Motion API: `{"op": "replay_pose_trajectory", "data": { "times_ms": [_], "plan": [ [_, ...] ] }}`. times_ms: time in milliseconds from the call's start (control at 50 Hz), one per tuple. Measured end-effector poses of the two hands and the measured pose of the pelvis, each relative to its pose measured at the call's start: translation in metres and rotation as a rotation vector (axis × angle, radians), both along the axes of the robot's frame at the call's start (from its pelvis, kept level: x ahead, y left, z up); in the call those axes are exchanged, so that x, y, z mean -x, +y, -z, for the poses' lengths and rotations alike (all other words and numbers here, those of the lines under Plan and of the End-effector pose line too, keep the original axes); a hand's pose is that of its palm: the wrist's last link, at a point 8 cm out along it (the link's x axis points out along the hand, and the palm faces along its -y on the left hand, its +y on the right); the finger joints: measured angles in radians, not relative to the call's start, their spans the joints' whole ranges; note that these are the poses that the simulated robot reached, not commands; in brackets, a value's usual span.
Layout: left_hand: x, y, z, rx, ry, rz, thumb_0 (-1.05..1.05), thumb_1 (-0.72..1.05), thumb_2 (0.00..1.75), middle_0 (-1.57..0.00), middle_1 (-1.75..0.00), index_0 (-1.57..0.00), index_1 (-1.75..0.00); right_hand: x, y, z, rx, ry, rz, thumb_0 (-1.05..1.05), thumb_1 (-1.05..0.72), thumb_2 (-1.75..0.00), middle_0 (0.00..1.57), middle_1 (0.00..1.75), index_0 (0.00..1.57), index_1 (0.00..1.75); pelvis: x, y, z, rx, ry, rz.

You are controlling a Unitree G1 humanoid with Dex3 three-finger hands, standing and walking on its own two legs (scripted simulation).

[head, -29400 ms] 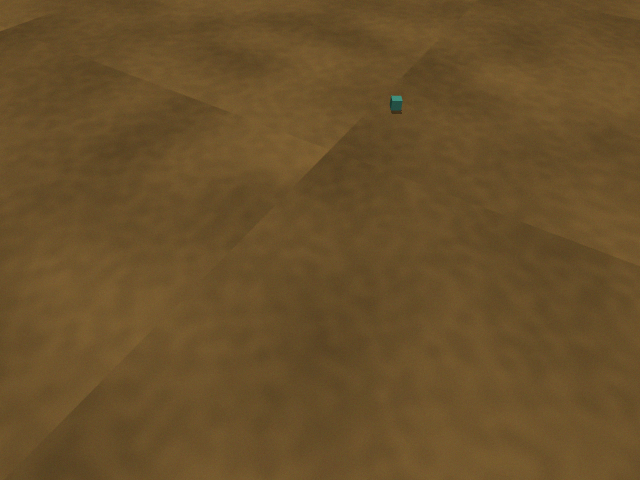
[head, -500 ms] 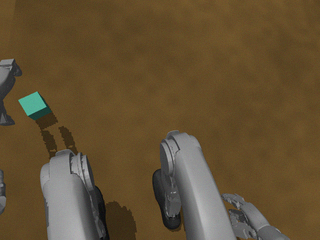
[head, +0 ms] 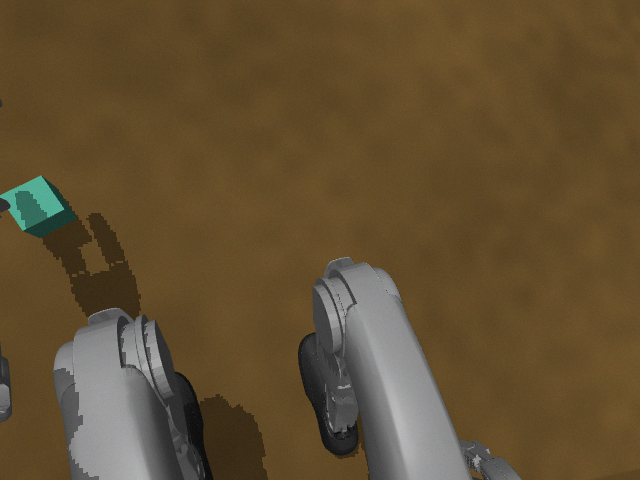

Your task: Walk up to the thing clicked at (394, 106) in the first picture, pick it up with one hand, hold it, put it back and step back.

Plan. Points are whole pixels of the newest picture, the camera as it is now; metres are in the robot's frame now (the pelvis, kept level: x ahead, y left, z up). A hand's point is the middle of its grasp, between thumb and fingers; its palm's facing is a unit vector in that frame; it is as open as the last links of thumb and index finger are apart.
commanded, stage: home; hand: left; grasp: from above
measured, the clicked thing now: (40, 207) +0.49 +0.30 -0.31
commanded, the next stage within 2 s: none
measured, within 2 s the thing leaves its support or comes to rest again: neither
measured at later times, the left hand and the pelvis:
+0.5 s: hand out of the picture +0.30 +0.27 +0.07, palm faces -0.15 -0.75 -0.64, open 7.5 cm; pelvis +0.00 +0.00 +0.17, yaw +6 degrees
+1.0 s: hand out of the picture +0.24 +0.22 +0.28, palm faces +0.21 -0.95 -0.22, open 7.4 cm; pelvis +0.07 +0.00 +0.35, yaw +9 degrees
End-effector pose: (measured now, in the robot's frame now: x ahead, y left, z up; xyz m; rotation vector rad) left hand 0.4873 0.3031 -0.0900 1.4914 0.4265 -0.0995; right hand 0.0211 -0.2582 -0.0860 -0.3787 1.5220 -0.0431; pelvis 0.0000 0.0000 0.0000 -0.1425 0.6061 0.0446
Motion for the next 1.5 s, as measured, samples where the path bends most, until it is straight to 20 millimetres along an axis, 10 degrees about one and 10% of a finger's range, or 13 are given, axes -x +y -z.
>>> {"op": "replay_pose_trajectory", "data": {
  "times_ms": [220,560,880,1120,1500],
  "plan": [
    [0.075,0.014,-0.103,0.23,0.103,-0.218,0.0,0.38,0.91,-0.22,-0.5,-0.22,-0.51,-0.067,0.001,-0.042,-0.069,-0.195,0.002,0.0,-0.9,-0.89,0.2,0.3,0.2,0.3,-0.003,0.001,-0.071,-0.029,0.016,-0.02],
    [0.214,-0.007,-0.224,0.729,0.035,-0.536,0.0,0.87,0.9,-0.21,-0.31,-0.22,-0.31,-0.202,0.027,-0.195,-0.06,-0.655,-0.121,0.01,-0.9,-0.9,0.2,0.3,0.2,0.3,-0.003,-0.002,-0.193,-0.06,-0.112,-0.077],
    [0.263,-0.034,-0.351,1.064,0.045,-0.847,0.01,0.9,0.9,-0.2,-0.3,-0.21,-0.3,-0.207,0.049,-0.321,-0.071,-0.76,-0.051,0.01,-0.9,-0.9,0.2,0.3,0.2,0.3,-0.047,0.001,-0.314,-0.096,-0.269,-0.11],
    [0.286,-0.043,-0.434,1.146,0.021,-0.873,0.01,0.9,0.9,-0.2,-0.3,-0.2,-0.3,-0.219,0.042,-0.388,-0.018,-0.86,-0.018,0.01,-0.9,-0.9,0.2,0.3,0.2,0.3,-0.081,0.008,-0.369,-0.115,-0.381,-0.12],
    [0.306,-0.041,-0.443,1.162,0.031,-0.886,0.01,0.9,0.9,-0.2,-0.3,-0.2,-0.3,-0.26,0.065,-0.416,-0.072,-1.001,-0.125,0.01,-0.9,-0.9,0.2,0.3,0.2,0.3,-0.082,0.011,-0.377,-0.127,-0.432,-0.138]
  ]
}}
